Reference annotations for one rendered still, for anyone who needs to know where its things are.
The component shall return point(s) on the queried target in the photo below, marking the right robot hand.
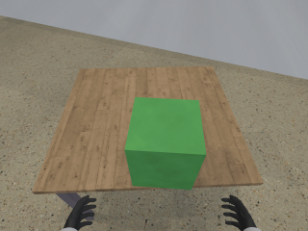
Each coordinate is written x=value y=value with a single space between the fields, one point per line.
x=243 y=217

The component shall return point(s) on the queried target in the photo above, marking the carton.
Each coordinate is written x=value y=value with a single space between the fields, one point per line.
x=165 y=146

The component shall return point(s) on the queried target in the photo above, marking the left robot hand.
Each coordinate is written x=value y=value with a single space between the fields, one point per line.
x=76 y=215

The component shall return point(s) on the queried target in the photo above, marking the table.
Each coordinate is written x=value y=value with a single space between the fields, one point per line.
x=87 y=152

